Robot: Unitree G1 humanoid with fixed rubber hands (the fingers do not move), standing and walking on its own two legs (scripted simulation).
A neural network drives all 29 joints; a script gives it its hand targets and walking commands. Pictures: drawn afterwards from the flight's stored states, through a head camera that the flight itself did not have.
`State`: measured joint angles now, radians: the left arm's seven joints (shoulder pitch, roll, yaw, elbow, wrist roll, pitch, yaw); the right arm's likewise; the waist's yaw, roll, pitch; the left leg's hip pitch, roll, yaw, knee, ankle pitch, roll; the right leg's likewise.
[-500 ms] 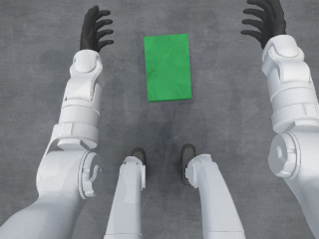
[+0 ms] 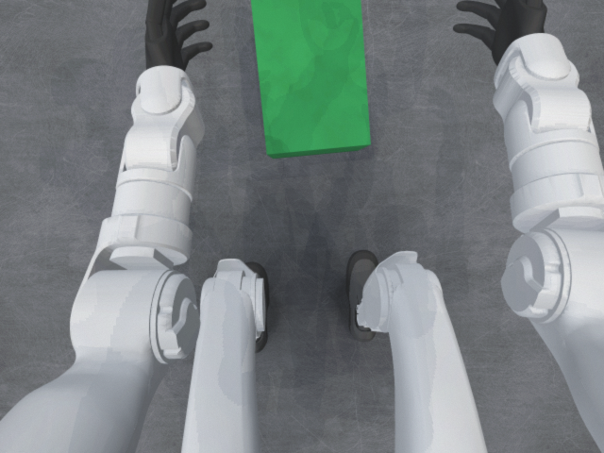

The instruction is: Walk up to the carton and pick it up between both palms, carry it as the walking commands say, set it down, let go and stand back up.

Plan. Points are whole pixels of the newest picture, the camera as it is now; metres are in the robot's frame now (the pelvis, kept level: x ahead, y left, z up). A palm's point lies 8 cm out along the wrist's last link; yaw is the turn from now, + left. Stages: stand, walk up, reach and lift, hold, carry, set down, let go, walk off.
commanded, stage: reach and lift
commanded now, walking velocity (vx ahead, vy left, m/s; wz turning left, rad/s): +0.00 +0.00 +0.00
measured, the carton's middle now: (310, 81) +0.58 +0.00 -0.47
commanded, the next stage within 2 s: none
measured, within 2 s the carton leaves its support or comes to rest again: neither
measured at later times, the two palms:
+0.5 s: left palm (206, 92) +0.52 +0.16 -0.28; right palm (439, 78) +0.53 -0.18 -0.29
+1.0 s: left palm (216, 102) +0.52 +0.16 -0.37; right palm (420, 95) +0.53 -0.18 -0.38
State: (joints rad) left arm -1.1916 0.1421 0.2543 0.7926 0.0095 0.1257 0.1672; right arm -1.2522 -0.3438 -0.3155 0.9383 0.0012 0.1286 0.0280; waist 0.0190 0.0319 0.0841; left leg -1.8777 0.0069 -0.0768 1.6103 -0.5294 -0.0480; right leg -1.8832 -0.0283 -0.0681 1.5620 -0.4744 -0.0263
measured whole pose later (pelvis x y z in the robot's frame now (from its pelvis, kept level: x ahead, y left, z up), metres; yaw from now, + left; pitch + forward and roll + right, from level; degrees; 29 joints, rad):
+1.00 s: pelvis -0.03 +0.00 -0.18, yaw +0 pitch +33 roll -1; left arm -1.56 0.29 0.23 1.14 -0.11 0.07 0.14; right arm -1.59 -0.41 -0.19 1.20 0.02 0.08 -0.03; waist 0.02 0.05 0.52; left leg -2.18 -0.02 -0.08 2.28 -0.67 -0.06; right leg -2.22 -0.03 -0.04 2.23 -0.58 -0.03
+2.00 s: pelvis -0.02 +0.01 -0.19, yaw +0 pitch +32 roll -1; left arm -1.57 0.24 0.24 1.14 -0.06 0.06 0.09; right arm -1.62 -0.37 -0.17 1.20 0.02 0.12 0.04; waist 0.02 0.06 0.52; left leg -2.18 -0.05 -0.08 2.30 -0.68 -0.06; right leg -2.23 -0.02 -0.02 2.25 -0.59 -0.01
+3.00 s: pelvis -0.04 +0.01 -0.19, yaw +0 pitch +30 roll +0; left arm -1.57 0.20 0.20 1.02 -0.18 0.19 0.26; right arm -1.62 -0.37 -0.08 1.11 0.08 0.26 -0.09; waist 0.02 0.06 0.52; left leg -2.17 -0.08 -0.08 2.29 -0.63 -0.07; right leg -2.22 -0.01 0.00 2.25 -0.54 -0.01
